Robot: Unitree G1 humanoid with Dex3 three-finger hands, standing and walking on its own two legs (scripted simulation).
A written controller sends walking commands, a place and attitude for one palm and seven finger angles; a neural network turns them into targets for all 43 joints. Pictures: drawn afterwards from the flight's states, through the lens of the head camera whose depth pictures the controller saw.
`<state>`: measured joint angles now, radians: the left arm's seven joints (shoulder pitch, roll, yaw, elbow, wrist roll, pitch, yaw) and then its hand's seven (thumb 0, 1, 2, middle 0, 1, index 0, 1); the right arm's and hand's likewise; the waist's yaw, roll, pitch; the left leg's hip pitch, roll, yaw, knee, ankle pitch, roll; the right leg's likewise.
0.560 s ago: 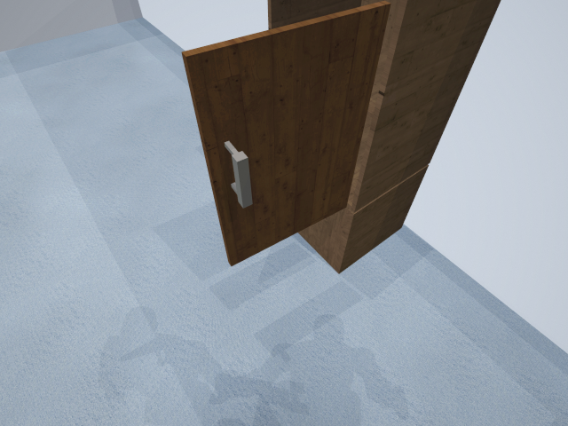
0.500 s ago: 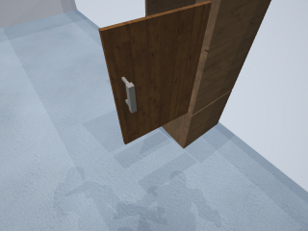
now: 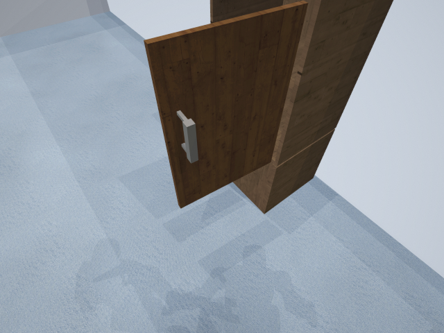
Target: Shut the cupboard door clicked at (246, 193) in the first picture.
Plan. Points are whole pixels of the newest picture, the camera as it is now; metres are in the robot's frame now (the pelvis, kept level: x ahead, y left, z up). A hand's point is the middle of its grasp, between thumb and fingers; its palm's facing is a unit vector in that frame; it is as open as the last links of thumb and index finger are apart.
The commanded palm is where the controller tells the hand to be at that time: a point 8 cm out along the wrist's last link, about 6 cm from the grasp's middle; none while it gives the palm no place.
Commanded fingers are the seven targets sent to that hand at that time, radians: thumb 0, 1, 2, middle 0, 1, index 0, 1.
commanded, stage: look at it before walking up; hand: left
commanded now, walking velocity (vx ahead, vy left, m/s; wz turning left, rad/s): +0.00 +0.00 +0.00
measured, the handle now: (186, 137) +0.56 +0.12 +0.00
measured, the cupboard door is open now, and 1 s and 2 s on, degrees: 85 85 85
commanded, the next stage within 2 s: walk to a spot facing it in 0.28 s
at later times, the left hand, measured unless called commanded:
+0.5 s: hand out of the picture +0.07 +0.24 -0.16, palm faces -0.02 -0.95 -0.32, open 7.4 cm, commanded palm none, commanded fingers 0.00 0.90 0.90 -0.20 -0.30 -0.20 -0.30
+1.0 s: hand out of the picture +0.04 +0.15 -0.17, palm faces -0.20 -0.94 -0.27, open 7.4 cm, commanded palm none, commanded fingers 0.00 0.90 0.90 -0.20 -0.30 -0.20 -0.30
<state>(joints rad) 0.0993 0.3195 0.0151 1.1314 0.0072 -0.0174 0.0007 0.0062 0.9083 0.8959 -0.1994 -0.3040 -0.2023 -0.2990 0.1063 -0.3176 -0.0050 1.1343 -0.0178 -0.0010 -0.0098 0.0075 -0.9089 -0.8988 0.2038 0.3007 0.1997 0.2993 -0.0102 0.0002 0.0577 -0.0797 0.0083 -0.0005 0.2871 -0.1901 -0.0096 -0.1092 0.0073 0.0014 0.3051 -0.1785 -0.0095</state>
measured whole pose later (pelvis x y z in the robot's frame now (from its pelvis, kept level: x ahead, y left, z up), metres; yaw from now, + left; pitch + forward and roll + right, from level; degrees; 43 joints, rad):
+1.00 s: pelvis -0.03 -0.04 -0.01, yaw -16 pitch +1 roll +3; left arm 0.25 0.19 0.07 0.96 0.02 0.04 0.01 0.00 0.91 0.90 -0.20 -0.30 -0.20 -0.30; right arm 0.09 -0.22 -0.06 0.97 -0.01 0.06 -0.03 0.01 -0.91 -0.90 0.20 0.30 0.20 0.30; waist 0.03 -0.02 0.15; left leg -0.47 0.02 -0.01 1.07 -0.43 -0.06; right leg -0.29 0.07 0.11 0.50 -0.22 -0.08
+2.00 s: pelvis -0.02 -0.04 -0.01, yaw -51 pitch +1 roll -3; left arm 0.13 0.26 0.08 0.87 0.02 0.08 -0.05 0.01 0.91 0.90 -0.20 -0.30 -0.20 -0.30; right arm 0.26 -0.21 -0.02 0.91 -0.04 0.02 -0.03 0.01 -0.91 -0.90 0.20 0.30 0.20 0.30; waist -0.01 -0.01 0.09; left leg -0.26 0.14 0.10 0.53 -0.28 -0.03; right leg -0.45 0.00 -0.05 0.93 -0.49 0.04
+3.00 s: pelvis +0.04 -0.35 -0.01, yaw -83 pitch +1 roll +0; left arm 0.20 0.20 0.07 0.98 0.02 -0.04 -0.02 0.00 0.93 0.90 -0.20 -0.30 -0.20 -0.30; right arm 0.20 -0.19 -0.04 0.95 -0.03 -0.01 0.01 0.01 -0.91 -0.90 0.20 0.30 0.19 0.30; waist -0.03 -0.02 0.06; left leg -0.54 0.14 0.06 0.90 -0.27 -0.06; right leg -0.22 0.05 -0.05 0.43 -0.24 -0.08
